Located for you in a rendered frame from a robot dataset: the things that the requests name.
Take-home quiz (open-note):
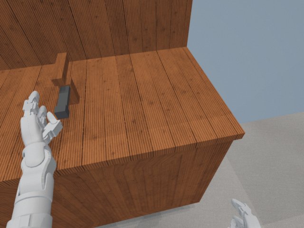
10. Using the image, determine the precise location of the counter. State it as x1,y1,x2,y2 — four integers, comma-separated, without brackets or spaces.
0,0,245,228

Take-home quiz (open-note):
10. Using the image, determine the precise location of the tap lever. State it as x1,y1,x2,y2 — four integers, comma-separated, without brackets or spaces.
54,85,71,120

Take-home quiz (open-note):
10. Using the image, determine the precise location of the right robot hand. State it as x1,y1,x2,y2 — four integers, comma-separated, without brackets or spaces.
228,199,262,228

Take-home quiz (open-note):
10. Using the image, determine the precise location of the robot left forearm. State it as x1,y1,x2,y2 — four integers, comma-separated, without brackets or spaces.
6,142,57,228

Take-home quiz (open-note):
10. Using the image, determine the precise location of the left robot hand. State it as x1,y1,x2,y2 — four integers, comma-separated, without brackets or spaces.
20,91,63,147

